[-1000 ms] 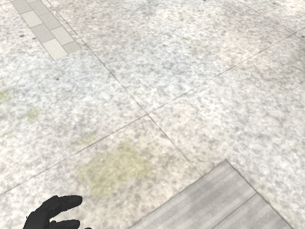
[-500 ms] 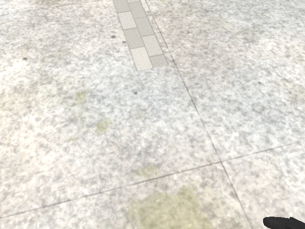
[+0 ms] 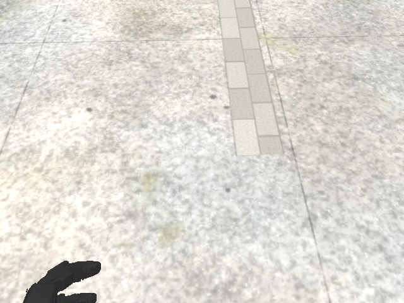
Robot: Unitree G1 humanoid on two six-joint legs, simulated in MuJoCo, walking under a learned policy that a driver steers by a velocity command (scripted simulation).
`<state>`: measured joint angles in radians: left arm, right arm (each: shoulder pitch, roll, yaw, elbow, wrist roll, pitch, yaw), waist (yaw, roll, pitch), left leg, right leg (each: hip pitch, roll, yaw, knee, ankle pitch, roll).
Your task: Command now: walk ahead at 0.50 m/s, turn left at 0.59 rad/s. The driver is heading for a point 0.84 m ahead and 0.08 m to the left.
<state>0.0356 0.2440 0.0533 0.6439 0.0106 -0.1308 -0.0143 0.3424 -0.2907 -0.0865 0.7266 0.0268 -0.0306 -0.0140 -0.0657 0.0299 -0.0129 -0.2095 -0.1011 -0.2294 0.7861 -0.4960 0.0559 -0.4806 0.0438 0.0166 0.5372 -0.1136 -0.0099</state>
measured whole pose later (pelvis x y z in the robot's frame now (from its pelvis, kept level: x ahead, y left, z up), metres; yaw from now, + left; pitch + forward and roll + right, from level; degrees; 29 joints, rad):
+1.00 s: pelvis +0.54 +0.13 +0.00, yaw +13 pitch +3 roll +2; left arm 0.08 0.26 0.03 0.70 -0.01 -0.06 -0.06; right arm 0.33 -0.29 -0.07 0.79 0.01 -0.05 -0.01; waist -0.06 -0.03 0.00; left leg 0.08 -0.02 0.11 0.33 -0.45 0.01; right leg -0.57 -0.02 -0.03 0.57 -0.06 -0.08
